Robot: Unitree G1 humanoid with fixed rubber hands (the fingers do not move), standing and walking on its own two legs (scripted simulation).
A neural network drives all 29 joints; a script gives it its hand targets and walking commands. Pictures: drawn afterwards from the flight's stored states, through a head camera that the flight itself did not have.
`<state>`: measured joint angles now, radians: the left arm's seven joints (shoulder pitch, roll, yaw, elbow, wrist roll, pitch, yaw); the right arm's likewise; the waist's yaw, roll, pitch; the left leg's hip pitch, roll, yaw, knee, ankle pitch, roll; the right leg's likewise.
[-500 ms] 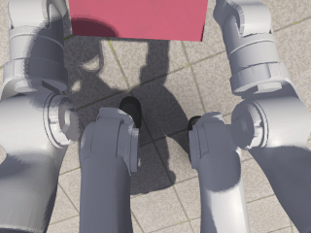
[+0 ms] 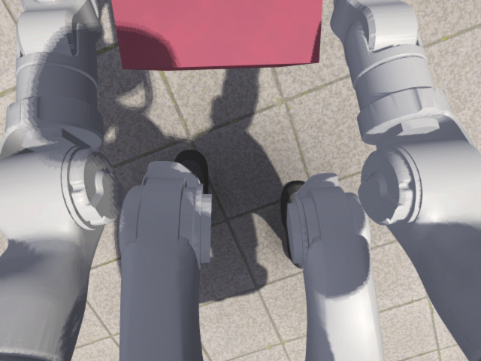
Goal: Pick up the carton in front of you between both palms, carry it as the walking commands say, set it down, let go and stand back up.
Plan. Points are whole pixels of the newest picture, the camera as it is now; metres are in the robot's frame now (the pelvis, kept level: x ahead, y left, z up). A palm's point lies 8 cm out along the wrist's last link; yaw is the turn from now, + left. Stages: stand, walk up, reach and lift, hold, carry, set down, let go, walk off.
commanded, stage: set down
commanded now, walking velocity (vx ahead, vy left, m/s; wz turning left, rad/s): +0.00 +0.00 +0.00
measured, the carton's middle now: out of the picture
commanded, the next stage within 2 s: let go in 1.80 s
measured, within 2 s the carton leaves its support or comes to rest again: neither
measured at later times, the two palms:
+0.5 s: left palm out of the picture +0.51 +0.26 -0.20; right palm out of the picture +0.56 -0.05 -0.19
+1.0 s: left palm out of the picture +0.54 +0.30 -0.13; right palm out of the picture +0.57 -0.07 -0.13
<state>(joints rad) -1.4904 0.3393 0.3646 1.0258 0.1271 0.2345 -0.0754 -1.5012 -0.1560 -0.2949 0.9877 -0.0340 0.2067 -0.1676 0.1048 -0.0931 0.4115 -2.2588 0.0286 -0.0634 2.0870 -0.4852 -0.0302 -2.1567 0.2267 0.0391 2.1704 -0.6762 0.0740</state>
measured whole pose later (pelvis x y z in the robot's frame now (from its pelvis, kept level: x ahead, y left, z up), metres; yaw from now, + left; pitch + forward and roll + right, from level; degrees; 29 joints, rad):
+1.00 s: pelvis -0.01 +0.01 +0.01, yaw +1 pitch +37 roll -3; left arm -1.53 0.49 0.23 1.08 -0.15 0.14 -0.02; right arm -1.46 -0.28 -0.12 0.87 0.13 0.20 -0.19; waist 0.07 -0.04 0.37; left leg -2.24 0.01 -0.04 2.05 -0.45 0.00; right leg -2.12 0.12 0.02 2.13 -0.66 0.07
